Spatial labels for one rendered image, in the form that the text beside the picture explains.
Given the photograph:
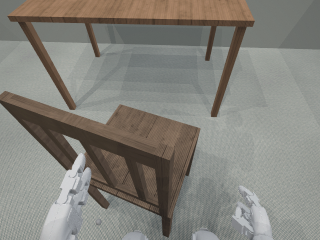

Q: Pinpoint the robot right shin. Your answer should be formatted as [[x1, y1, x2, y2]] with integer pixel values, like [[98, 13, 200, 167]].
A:
[[199, 228, 209, 232]]

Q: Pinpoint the robot right hand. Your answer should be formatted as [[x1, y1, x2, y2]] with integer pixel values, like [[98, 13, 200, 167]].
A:
[[231, 185, 273, 240]]

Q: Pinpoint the robot left hand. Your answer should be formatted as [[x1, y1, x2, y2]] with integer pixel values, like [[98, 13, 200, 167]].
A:
[[39, 153, 92, 240]]

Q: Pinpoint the chair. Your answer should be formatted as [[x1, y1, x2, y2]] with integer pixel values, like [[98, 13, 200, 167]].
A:
[[0, 91, 201, 237]]

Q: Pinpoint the table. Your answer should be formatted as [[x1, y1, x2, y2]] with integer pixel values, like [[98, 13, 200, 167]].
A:
[[7, 0, 255, 117]]

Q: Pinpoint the right robot thigh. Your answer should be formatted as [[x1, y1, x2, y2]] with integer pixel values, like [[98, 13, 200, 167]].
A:
[[191, 230, 219, 240]]

